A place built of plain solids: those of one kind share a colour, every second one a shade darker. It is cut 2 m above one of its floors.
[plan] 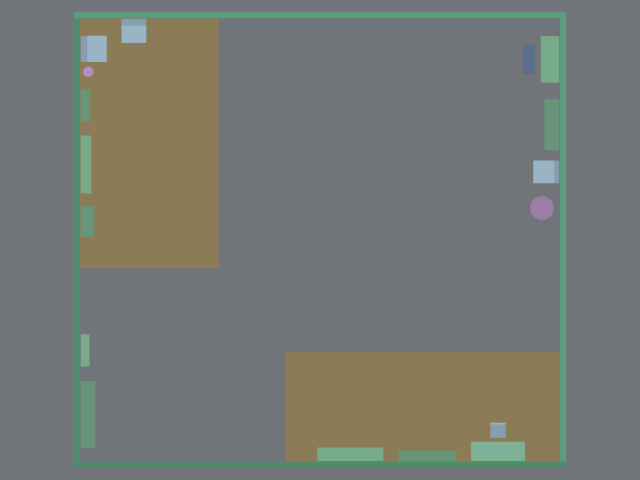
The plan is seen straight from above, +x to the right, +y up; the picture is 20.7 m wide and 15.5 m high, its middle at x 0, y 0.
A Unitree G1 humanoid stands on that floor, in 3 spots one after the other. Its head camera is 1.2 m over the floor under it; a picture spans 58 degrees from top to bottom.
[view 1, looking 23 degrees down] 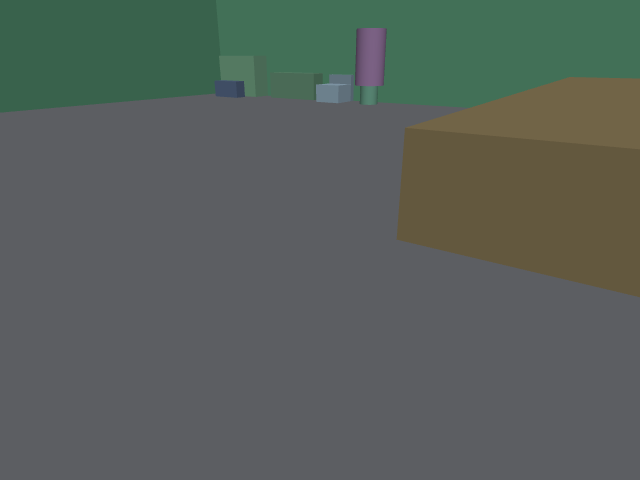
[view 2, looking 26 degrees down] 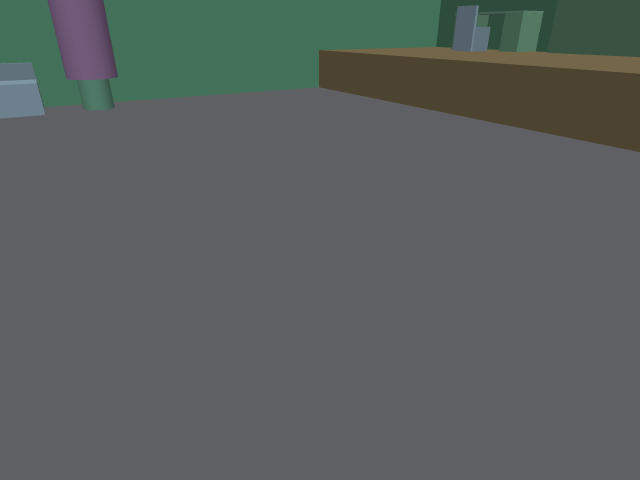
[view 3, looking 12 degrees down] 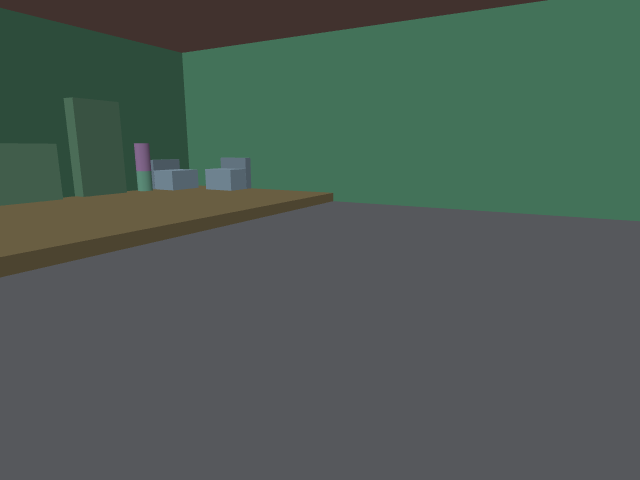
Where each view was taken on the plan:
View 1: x -3.78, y -4.76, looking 34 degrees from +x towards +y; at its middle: ground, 3.07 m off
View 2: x -1.20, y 1.73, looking -31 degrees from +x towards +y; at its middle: ground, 2.74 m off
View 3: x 1.29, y -1.69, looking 119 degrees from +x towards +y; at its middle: ground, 5.77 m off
